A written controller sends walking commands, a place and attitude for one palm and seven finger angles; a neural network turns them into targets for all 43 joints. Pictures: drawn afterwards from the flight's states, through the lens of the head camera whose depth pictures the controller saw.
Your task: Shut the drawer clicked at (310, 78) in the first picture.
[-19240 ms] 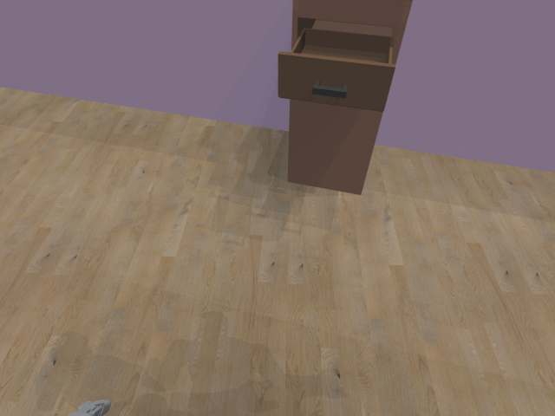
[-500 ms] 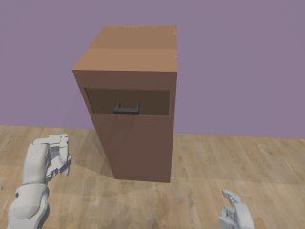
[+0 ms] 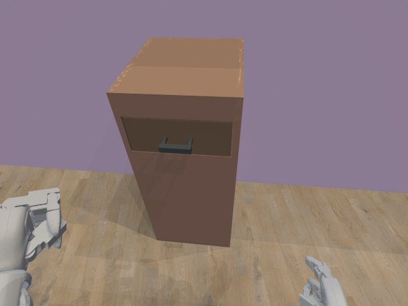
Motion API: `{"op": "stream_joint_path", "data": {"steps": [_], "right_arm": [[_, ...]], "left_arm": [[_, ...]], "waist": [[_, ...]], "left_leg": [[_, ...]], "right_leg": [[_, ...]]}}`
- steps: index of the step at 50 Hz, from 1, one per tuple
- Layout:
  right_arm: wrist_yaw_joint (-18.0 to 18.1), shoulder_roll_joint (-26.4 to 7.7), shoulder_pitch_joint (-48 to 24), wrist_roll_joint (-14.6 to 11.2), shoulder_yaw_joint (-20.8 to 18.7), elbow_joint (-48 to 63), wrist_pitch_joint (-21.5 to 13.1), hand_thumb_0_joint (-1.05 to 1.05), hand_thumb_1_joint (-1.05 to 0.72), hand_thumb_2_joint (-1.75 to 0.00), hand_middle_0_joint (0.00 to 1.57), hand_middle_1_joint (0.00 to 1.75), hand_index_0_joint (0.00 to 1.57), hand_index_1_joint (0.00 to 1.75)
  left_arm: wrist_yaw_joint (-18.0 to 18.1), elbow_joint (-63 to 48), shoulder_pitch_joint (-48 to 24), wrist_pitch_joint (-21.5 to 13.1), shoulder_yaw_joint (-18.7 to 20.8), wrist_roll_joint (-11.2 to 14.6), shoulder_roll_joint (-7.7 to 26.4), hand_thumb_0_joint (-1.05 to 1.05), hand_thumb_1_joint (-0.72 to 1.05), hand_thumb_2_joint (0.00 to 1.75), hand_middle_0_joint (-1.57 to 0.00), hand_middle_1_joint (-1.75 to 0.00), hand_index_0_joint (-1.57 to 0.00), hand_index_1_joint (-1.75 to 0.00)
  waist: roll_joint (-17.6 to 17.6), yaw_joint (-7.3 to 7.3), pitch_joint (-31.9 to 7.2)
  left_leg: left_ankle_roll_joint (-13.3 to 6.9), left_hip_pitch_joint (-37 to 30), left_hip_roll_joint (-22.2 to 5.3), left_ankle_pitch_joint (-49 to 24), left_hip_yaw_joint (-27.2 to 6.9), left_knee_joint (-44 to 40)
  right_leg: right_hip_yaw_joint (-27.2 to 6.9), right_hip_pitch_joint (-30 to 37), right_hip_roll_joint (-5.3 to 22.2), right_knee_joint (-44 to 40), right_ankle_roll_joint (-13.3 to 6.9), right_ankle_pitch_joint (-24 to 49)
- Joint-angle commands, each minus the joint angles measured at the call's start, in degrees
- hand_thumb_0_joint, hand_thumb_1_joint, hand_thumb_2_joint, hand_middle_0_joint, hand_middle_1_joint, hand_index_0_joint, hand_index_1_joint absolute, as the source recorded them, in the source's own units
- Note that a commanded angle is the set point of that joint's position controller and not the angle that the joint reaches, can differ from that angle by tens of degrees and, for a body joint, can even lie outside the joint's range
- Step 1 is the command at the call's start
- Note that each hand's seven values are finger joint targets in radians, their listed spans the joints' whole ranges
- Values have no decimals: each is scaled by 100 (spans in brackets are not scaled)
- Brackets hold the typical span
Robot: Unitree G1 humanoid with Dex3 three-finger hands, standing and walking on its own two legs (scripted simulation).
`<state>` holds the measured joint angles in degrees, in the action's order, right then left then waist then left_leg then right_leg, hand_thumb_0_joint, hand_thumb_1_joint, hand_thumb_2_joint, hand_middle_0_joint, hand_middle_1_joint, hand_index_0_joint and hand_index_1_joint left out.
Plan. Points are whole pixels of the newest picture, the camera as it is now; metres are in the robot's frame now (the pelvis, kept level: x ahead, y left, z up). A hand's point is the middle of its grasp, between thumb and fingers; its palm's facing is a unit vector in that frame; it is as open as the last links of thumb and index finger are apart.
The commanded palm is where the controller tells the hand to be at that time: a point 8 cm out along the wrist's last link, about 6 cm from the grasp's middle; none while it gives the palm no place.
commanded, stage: step back with the hand held close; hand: left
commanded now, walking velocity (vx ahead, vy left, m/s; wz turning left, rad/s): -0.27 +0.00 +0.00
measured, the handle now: (176, 144) +0.58 +0.17 -0.04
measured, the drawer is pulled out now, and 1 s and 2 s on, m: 0.00 0.00 0.00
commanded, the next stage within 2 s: stop stepping back and stand still in 1.28 s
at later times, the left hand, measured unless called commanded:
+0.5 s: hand (39, 238) +0.16 +0.26 +0.16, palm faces +0.28 -0.81 -0.51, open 3.2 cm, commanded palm +0.09 +0.30 +0.17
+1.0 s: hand out of the picture +0.07 +0.27 +0.16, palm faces +0.38 -0.81 -0.44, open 3.2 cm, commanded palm +0.00 +0.32 +0.17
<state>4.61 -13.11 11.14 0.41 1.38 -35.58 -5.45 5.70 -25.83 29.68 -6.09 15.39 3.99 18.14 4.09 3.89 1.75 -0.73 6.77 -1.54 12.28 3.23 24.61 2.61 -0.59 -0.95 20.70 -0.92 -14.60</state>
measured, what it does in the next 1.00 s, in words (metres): shifts its weight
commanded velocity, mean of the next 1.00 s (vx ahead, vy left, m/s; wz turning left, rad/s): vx -0.30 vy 0.00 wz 0.00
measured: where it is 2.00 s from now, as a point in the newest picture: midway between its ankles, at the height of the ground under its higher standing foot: outside the picture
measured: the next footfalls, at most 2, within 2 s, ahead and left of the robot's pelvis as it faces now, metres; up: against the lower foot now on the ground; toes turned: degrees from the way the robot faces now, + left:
right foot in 1.32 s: -0.24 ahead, -0.10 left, +0.00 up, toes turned -2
left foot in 1.42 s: -0.04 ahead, +0.10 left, +0.00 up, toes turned -1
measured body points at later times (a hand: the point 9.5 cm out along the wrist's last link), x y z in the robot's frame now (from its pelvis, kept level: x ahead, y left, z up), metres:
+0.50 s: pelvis -0.04 +0.03 -0.01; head -0.01 +0.02 +0.44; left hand +0.13 +0.30 +0.18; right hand +0.13 -0.22 -0.09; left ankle +0.02 +0.11 -0.74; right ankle -0.03 -0.11 -0.74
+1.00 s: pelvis -0.12 +0.04 -0.02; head -0.09 +0.05 +0.43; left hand +0.04 +0.32 +0.18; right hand +0.06 -0.21 -0.10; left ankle +0.01 +0.11 -0.74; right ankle -0.03 -0.10 -0.74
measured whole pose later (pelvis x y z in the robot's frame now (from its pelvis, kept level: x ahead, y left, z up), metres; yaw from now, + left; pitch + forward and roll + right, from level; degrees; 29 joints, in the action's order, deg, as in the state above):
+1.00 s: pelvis -0.12 +0.04 -0.02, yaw +2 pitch -1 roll -3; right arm 4.0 -12.6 10.3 0.8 -1.9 -34.0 -3.1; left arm 8.4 -35.8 35.1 -16.5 21.9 1.8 22.0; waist 1.0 -0.3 4.2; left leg -1.9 28.4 0.5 14.8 0.9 36.7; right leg -1.3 -20.8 -2.6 30.8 1.3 -9.2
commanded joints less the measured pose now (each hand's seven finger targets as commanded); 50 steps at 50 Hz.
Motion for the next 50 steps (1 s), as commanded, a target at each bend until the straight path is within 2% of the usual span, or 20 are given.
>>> {"op": "stream_joint_path", "data": {"steps": [1, 2, 5, 12, 13, 15, 20, 23, 27, 30, 34, 36, 38, 41, 43, 45, 46, 47, 48, 50], "right_arm": [[-6, -735, -833, -21, -220, 1163, -205, 0, -90, -90, 20, 30, 20, 30], [-11, -648, -798, 5, -242, 1019, -94, 0, -90, -90, 20, 30, 20, 30], [-68, -674, -720, 28, -313, 1102, 118, 0, -90, -90, 20, 30, 20, 30], [-32, -642, -677, -31, -441, 1356, 397, 0, -90, -90, 20, 30, 20, 30], [-10, -675, -716, -28, -452, 1378, 405, 0, -90, -90, 20, 30, 20, 30], [-7, -647, -655, -40, -463, 1423, 414, 0, -90, -90, 20, 30, 20, 30], [11, -677, -606, -45, -489, 1446, 357, 0, -90, -90, 20, 30, 20, 30], [34, -708, -639, -41, -504, 1462, 286, 0, -90, -90, 20, 30, 20, 30], [37, -704, -572, -68, -504, 1448, 197, 0, -90, -90, 20, 30, 20, 30], [65, -718, -550, -29, -501, 1429, 91, 0, -90, -90, 20, 30, 20, 30], [86, -719, -502, -4, -507, 1395, -31, 0, -90, -90, 20, 30, 20, 30], [91, -749, -508, 19, -514, 1379, -93, 0, -90, -90, 20, 30, 20, 30], [107, -739, -507, 16, -539, 1371, -146, 0, -90, -90, 20, 30, 20, 30], [86, -694, -490, 7, -556, 1323, -181, 0, -90, -90, 20, 30, 20, 30], [57, -673, -436, 31, -584, 1244, -176, 0, -90, -90, 20, 30, 20, 30], [1, -612, -342, 18, -585, 1068, -122, 0, -90, -90, 20, 30, 20, 30], [-14, -570, -328, 14, -594, 1002, -89, 0, -90, -90, 20, 30, 20, 30], [-24, -554, -330, 12, -593, 976, -56, 0, -90, -90, 20, 30, 20, 30], [-3, -559, -341, 24, -598, 948, -38, 0, -90, -90, 20, 30, 20, 30], [29, -604, -442, -1, -579, 999, 0, 0, -90, -90, 20, 30, 20, 30]], "left_arm": [[145, -1830, -1146, -637, 1513, -23, 1828, 0, 90, 90, -140, -160, -140, -160], [98, -1229, -490, -655, 1227, -21, 1385, 0, 90, 90, -140, -160, -140, -160], [21, -1103, 130, -714, 869, -48, 971, 0, 90, 90, -140, -160, -140, -160], [102, -1603, 635, -778, 1192, -2, 1300, 0, 90, 90, -140, -160, -140, -160], [116, -1715, 648, -785, 1291, 6, 1427, 0, 90, 90, -140, -160, -140, -160], [146, -1769, 820, -784, 1309, 10, 1392, 0, 90, 90, -140, -160, -140, -160], [193, -1854, 902, -797, 1296, -12, 1344, 0, 90, 90, -140, -160, -140, -160], [224, -1869, 847, -843, 1339, -47, 1354, 0, 90, 90, -140, -160, -140, -160], [271, -1784, 778, -957, 1285, -100, 1249, 0, 90, 90, -140, -160, -140, -160], [303, -1888, 698, -1067, 1314, -156, 1279, 0, 90, 90, -140, -160, -140, -160], [332, -2035, 637, -1172, 1338, -200, 1291, 0, 90, 90, -140, -160, -140, -160], [341, -2041, 594, -1219, 1363, -235, 1278, 0, 90, 90, -140, -160, -140, -160], [355, -2076, 630, -1246, 1494, -257, 1383, 0, 90, 90, -140, -160, -140, -160], [335, -2009, 646, -1310, 1507, -241, 1352, 0, 90, 90, -140, -160, -140, -160], [331, -1970, 590, -1321, 1513, -217, 1371, 0, 90, 90, -140, -160, -140, -160], [358, -2001, 475, -1330, 1324, -150, 1321, 0, 90, 90, -140, -160, -140, -160], [388, -1998, 417, -1329, 1278, -138, 1348, 0, 90, 90, -140, -160, -140, -160], [414, -2023, 344, -1326, 1248, -145, 1361, 0, 90, 90, -140, -160, -140, -160], [441, -2026, 282, -1317, 1282, -151, 1414, 0, 90, 90, -140, -160, -140, -160], [457, -2039, 390, -1342, 1324, -159, 1430, 0, 90, 90, -140, -160, -140, -160]], "waist": [[-196, -255, 253], [-418, -272, 225], [-170, -322, -117], [-343, -294, -1071], [-180, -257, -1158], [-124, -254, -1251], [31, -283, -1071], [56, -304, -851], [-185, -411, -517], [-94, -427, -422], [59, -433, -495], [324, -426, -457], [382, -406, -573], [30, -428, -563], [-413, -469, -518], [-880, -532, -604], [-1043, -565, -677], [-1051, -586, -676], [-956, -608, -640], [-479, -580, -479]], "left_leg": [[-243, -25, -21, -282, -275, -175], [-239, -8, -2, -328, -315, -54], [-205, -60, -88, -739, -273, -146], [-216, -104, -250, -2128, -307, -139], [-218, -113, -255, -2279, -307, -124], [-215, 6, -322, -2440, -349, -127], [-247, 615, -450, -1710, -474, -288], [-316, 1354, -490, -416, -590, -497], [-356, 2094, -476, 1189, -748, -563], [-373, 2300, -494, 1688, -872, -601], [-386, 2413, -561, 1984, -963, -635], [-449, 2743, -701, 2390, -1145, -865], [-478, 2945, -757, 2516, -1243, -935], [-432, 2873, -520, 2242, -1010, -415], [-316, 2490, -288, 1979, -836, 171], [-77, 1343, 58, 1093, -512, 1151], [-15, 927, 157, 837, -409, 1470], [1, 727, 202, 696, -397, 1509], [-5, 614, 188, 642, -435, 1335], [-151, 915, -122, 1128, -904, 530]], "right_leg": [[-807, -1341, 318, -836, 7, 808], [-802, -1384, 427, -865, 1, 800], [-594, -1281, 407, -615, 48, 1104], [-289, -789, 251, 81, 184, 2082], [-290, -779, 232, 156, 188, 2166], [-251, -712, 191, 370, 196, 2127], [-277, -705, 116, 646, 208, 1627], [-359, -531, 97, 746, 196, 1232], [-547, -633, 165, 614, 151, 437], [-603, -792, 136, 517, 139, -195], [-608, -833, 72, 620, 134, -508], [-565, -659, -58, 918, 152, -556], [-583, -416, -153, 1133, 141, -304], [-978, -684, -28, 864, 62, -240], [-1406, -1310, 265, 353, -71, -582], [-1787, -2423, 804, -314, -305, -708], [-1800, -2771, 1005, -462, -384, -642], [-1669, -2924, 1043, -455, -395, -534], [-1499, -3030, 930, -387, -340, -476], [-1056, -2970, 483, -17, -121, -893]]}}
